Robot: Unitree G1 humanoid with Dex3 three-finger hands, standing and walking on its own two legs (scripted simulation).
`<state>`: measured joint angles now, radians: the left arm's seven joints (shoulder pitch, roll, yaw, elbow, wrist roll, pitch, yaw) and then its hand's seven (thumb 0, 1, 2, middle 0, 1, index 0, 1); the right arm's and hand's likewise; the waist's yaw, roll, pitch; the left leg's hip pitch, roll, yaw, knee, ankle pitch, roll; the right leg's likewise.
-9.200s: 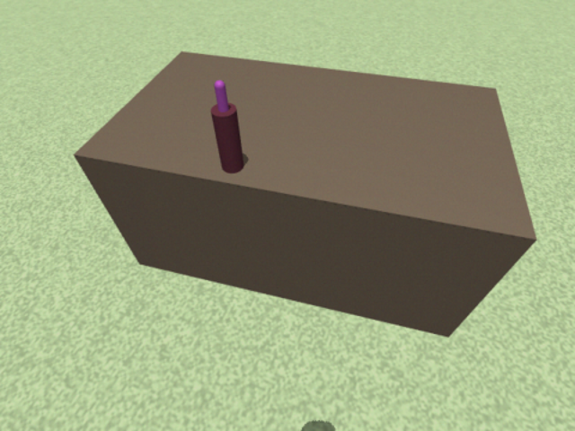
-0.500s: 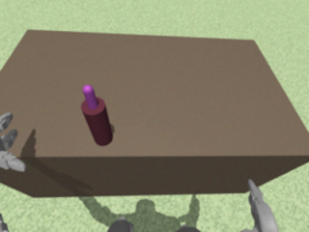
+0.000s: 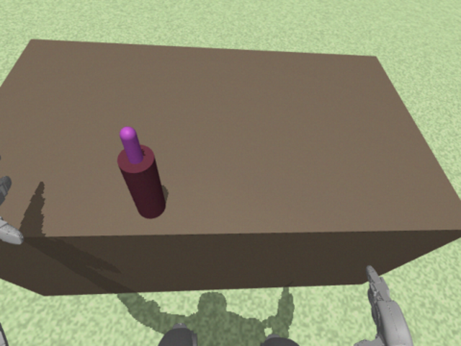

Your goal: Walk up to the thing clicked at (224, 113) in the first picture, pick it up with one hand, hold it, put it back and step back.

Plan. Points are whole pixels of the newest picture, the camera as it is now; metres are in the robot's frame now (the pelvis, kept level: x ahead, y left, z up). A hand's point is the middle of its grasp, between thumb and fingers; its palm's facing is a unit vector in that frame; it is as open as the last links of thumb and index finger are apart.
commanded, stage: approach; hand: left
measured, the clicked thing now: (141, 175) +0.42 +0.18 +0.00
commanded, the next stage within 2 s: close in in 0.34 s
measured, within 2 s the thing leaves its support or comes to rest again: neither
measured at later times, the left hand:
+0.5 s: hand (111, 195) +0.42 +0.25 -0.07, palm faces +0.08 -0.99 +0.08, open 17.7 cm
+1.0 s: hand (140, 191) +0.43 +0.20 -0.07, palm faces +0.08 -1.00 +0.05, open 17.7 cm
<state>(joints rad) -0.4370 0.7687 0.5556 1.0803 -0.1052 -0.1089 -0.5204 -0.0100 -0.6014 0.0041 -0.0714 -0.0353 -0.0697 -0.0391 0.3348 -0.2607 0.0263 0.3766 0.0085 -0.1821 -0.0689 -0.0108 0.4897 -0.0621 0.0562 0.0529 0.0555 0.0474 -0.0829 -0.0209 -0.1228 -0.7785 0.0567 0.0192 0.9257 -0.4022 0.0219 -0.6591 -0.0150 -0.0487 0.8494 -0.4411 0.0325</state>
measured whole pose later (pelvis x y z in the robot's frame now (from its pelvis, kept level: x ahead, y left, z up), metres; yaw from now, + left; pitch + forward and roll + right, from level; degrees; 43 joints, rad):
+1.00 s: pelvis -0.03 +0.00 -0.07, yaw -1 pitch +24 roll -5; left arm -0.59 0.43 0.43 0.98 -0.13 -0.50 -0.20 -0.01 -0.61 0.00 -0.05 -0.03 -0.07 -0.02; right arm 0.46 -0.27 -0.04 -0.10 -0.05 -0.10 0.03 -0.01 0.53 -0.05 0.06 0.05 0.06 0.05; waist -0.22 -0.03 -0.14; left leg -1.21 0.08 -0.01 1.29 -0.50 0.02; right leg -1.09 0.00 -0.06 1.23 -0.56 0.02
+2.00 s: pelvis -0.03 -0.01 -0.06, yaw -1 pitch +22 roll -4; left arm -0.57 0.37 0.37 0.98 -0.11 -0.54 -0.12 0.00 -0.27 0.45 -0.89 -0.69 -0.90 -0.68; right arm 0.45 -0.26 -0.04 -0.10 -0.05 -0.01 0.05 -0.01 0.50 -0.05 0.06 0.05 0.06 0.05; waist -0.20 -0.02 -0.14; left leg -1.16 0.07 -0.01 1.25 -0.49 0.01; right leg -1.04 0.00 -0.06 1.21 -0.55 0.02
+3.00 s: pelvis -0.01 -0.01 -0.03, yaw -1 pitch +18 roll -3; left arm -0.55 0.35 0.32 0.89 -0.11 -0.40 -0.09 0.00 -0.20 1.05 -0.80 -0.97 -0.82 -0.96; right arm 0.39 -0.24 -0.04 0.03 -0.03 0.04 0.03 -0.01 0.52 -0.06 0.06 0.05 0.06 0.05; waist -0.15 -0.02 -0.12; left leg -0.96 0.07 0.01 1.10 -0.46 0.01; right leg -0.86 0.00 -0.04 1.05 -0.51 0.02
